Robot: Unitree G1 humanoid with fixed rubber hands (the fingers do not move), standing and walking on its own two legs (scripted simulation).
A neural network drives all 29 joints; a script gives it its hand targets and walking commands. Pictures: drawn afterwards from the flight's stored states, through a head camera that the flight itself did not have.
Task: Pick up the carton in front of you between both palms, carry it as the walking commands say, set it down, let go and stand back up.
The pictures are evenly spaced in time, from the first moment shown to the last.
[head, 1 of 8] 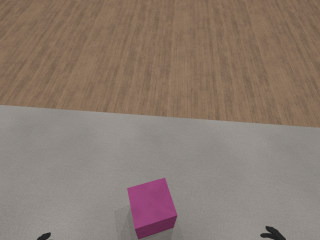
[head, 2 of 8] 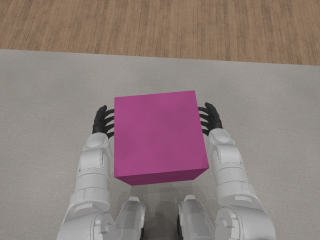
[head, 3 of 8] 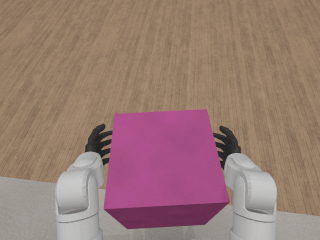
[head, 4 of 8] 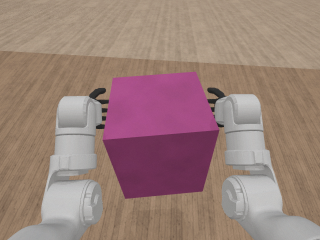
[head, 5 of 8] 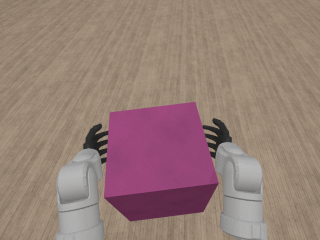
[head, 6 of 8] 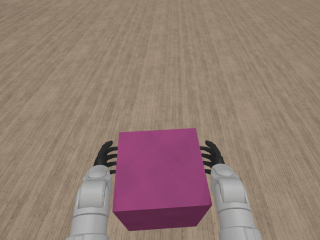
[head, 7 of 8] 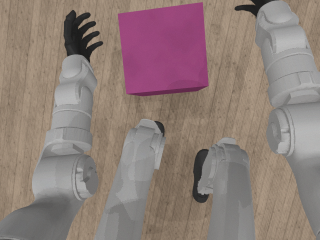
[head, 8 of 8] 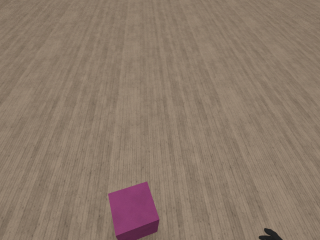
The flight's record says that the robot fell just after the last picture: no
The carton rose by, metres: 1.21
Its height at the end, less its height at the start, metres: +0.47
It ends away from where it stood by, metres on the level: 6.09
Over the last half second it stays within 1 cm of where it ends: yes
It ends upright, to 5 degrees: yes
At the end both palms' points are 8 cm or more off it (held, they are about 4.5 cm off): yes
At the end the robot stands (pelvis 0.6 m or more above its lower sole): yes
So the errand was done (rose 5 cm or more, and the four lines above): yes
